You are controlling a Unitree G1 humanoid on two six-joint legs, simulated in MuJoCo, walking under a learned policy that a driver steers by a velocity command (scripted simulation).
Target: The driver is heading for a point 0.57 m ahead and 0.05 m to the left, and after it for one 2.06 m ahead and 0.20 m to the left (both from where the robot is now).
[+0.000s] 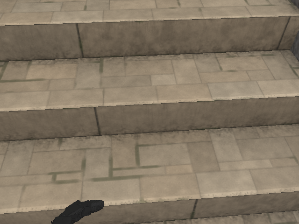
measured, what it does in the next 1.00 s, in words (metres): climbs, turning left: right foot 0.17 m higher, then left foot 0.17 m higher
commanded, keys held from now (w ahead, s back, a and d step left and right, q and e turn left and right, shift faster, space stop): w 0.26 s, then w+q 0.52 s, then w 0.22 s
